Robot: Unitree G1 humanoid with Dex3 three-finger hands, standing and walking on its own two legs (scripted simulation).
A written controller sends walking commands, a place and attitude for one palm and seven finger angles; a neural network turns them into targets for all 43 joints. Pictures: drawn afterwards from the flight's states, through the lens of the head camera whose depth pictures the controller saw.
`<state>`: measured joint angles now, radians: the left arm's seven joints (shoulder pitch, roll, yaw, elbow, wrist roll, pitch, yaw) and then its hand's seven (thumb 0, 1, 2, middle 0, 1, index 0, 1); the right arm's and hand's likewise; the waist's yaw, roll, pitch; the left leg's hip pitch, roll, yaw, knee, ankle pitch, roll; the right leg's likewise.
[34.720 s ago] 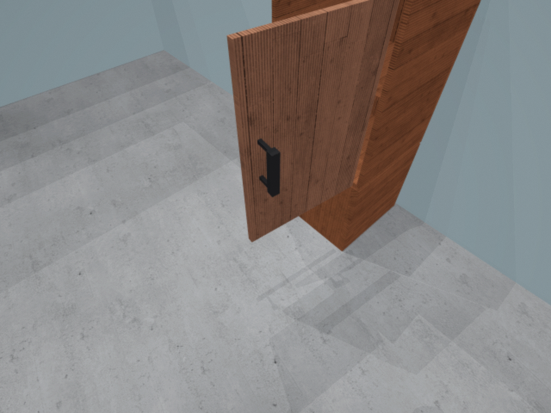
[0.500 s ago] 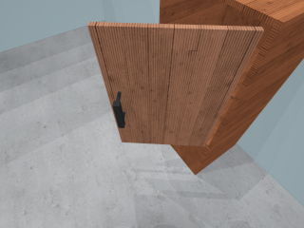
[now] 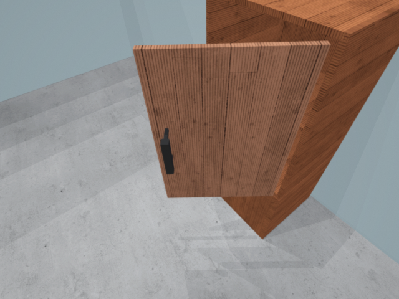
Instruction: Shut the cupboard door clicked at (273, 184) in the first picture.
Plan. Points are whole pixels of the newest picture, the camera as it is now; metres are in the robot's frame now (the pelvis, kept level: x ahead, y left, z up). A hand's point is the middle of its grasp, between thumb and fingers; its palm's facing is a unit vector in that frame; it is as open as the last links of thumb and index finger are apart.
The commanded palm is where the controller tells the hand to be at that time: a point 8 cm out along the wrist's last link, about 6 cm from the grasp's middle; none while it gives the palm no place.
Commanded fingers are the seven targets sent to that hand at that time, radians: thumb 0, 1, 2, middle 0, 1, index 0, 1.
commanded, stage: look again from close up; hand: left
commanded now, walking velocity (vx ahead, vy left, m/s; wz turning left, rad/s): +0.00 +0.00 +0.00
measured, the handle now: (168, 151) +0.50 +0.13 -0.04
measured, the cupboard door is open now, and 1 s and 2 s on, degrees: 52 52 52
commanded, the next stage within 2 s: raise the hand and make a fist in 0.62 s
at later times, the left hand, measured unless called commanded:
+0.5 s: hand out of the picture +0.04 +0.15 -0.17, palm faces +0.00 -0.98 -0.22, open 7.3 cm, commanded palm none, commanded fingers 0.00 0.90 0.90 -0.20 -0.30 -0.20 -0.30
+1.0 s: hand (142, 259) +0.20 +0.13 -0.01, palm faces +0.11 -0.99 -0.02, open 6.8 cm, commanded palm +0.12 +0.19 -0.06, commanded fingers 0.00 0.90 0.90 -0.46 -0.58 -0.46 -0.58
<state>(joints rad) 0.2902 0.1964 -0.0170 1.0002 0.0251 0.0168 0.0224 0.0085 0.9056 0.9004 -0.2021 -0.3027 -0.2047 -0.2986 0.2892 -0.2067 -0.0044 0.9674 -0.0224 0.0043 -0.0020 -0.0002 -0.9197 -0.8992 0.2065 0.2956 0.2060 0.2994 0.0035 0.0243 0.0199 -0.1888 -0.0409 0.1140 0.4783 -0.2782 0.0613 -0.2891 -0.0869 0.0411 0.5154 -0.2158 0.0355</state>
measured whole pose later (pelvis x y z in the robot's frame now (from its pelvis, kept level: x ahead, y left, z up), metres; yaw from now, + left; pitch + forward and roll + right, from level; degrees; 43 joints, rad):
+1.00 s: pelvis -0.01 -0.06 -0.06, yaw +4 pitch +9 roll +2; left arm 0.31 0.15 0.14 0.24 -0.23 -0.60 -0.22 0.01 0.91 0.90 -0.30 -0.41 -0.30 -0.40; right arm 0.22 -0.24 -0.07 0.65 -0.01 -0.33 0.01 0.01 -0.90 -0.90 0.21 0.30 0.20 0.30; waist -0.02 -0.03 -0.13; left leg -0.67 0.01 0.03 0.96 -0.46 -0.02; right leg -0.74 -0.06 -0.03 0.99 -0.41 -0.01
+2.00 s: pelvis -0.01 -0.03 -0.10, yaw +4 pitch +16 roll -3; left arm 0.42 0.24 0.13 -0.11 -0.26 -0.37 -0.24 0.02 0.90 0.90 -1.20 -1.39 -1.20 -1.39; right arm 0.22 -0.23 0.01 0.43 0.00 -0.17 -0.04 0.01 -0.90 -0.90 0.21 0.30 0.21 0.30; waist 0.01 0.02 -0.16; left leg -0.96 0.02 -0.03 1.27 -0.60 0.01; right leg -0.97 -0.05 -0.07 1.19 -0.50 0.02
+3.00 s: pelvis -0.02 -0.05 -0.10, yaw +5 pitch +16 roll -2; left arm 0.17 0.22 0.09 0.06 -0.24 -0.35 -0.23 0.02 0.90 0.90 -1.30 -1.50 -1.31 -1.50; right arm 0.24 -0.25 0.02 0.49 0.01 -0.16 -0.06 0.01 -0.90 -0.90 0.21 0.30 0.21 0.30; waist 0.00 0.04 -0.15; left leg -0.97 0.02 -0.04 1.27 -0.58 -0.01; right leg -0.99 -0.05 -0.08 1.21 -0.50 0.00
